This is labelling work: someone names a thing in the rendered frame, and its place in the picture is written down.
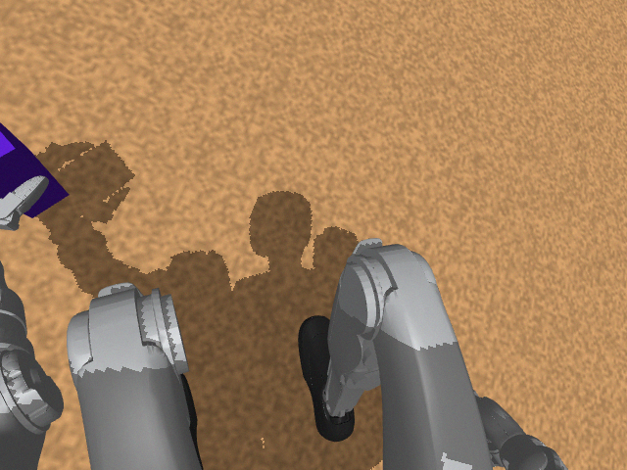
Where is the right robot arm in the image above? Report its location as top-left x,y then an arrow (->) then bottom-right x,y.
499,434 -> 568,470

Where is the left robot arm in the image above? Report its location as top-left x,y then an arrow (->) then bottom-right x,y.
0,261 -> 64,470

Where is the right robot foot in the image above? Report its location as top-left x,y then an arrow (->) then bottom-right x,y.
298,315 -> 355,442

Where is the left robot foot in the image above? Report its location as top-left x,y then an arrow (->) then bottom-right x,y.
180,374 -> 204,470

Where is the carton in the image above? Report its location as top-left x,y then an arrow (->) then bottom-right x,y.
0,122 -> 69,218

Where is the right robot hand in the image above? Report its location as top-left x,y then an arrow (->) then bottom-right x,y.
473,390 -> 526,467

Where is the left robot hand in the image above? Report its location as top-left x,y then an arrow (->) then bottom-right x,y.
0,175 -> 49,231

